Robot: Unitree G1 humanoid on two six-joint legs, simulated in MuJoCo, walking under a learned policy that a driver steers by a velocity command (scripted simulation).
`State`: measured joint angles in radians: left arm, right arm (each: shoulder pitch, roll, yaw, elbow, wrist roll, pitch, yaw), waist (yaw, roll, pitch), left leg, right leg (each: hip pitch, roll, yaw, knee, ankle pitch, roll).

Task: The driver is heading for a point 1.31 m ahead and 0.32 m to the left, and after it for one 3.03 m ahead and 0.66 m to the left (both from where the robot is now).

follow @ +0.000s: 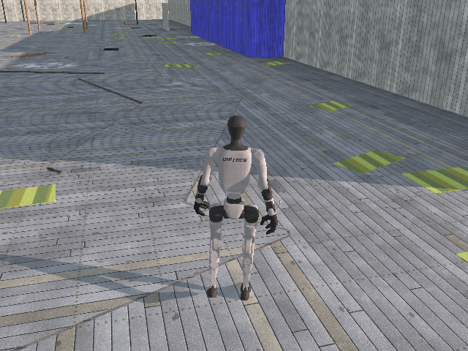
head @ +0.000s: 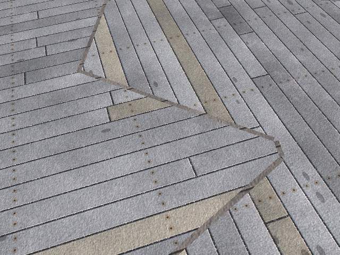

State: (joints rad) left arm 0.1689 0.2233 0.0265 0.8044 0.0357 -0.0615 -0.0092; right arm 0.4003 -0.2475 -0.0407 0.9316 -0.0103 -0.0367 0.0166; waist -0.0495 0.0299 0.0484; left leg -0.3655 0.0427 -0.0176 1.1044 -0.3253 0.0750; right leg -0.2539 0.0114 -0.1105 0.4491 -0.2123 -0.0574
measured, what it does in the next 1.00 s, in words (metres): walks ahead, turning left: left foot, then right foot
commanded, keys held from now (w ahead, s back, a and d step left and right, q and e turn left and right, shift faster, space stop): w+q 0.80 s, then w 0.04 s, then w+e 0.16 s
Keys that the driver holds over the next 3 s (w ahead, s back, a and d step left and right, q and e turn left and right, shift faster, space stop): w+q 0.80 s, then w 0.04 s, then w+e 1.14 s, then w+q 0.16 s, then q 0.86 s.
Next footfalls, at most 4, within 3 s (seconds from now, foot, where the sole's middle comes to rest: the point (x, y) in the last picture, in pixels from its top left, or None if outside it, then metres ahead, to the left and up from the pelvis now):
0.38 left None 0.34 0.11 -0.78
0.92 right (155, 201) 0.70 0.09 -0.78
1.44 left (93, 173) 0.85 0.36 -0.78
1.96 right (135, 121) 1.14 0.18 -0.78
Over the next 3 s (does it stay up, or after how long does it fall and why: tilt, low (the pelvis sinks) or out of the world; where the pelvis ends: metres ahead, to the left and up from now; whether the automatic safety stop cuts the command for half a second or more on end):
stays up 1.29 0.21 -0.01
